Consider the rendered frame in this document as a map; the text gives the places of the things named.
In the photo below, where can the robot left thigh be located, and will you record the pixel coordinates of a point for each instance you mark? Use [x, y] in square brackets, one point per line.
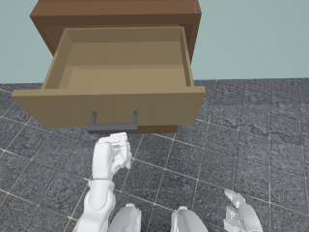
[128, 219]

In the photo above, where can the handle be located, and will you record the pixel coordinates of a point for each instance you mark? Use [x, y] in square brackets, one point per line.
[109, 128]

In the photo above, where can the left robot hand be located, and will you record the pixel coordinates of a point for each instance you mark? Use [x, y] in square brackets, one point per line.
[114, 147]

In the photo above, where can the right robot hand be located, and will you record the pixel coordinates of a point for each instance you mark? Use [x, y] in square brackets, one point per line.
[242, 220]

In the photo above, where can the drawer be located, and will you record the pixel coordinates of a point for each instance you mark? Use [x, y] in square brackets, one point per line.
[114, 71]

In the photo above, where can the robot left shin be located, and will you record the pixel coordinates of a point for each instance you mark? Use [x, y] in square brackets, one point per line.
[130, 205]

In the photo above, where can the left robot forearm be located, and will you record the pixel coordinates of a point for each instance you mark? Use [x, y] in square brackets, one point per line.
[99, 202]

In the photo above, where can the cabinet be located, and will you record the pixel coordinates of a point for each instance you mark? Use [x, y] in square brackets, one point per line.
[51, 17]

